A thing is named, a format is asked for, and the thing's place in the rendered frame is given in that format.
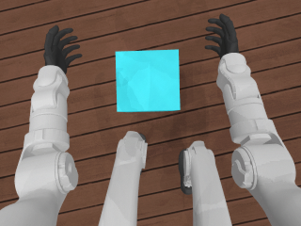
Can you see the carton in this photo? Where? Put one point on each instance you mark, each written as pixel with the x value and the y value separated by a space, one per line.
pixel 148 81

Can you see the left robot forearm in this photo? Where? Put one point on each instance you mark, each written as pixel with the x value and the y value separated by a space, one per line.
pixel 48 115

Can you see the left robot hand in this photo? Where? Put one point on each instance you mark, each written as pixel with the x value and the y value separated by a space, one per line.
pixel 54 54

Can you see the right robot upper arm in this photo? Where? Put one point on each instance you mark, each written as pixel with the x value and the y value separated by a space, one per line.
pixel 267 172

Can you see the right robot hand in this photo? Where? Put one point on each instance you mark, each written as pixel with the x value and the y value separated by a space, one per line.
pixel 228 42

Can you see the left robot foot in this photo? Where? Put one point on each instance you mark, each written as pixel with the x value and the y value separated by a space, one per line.
pixel 143 137

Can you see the left robot upper arm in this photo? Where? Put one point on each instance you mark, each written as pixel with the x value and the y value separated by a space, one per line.
pixel 43 182

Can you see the robot foot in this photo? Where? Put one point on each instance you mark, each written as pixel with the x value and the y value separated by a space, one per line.
pixel 187 190
pixel 143 137

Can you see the right robot forearm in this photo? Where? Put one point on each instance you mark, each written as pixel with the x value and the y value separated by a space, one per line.
pixel 249 124

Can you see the right robot foot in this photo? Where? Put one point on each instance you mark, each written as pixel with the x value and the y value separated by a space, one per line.
pixel 187 190

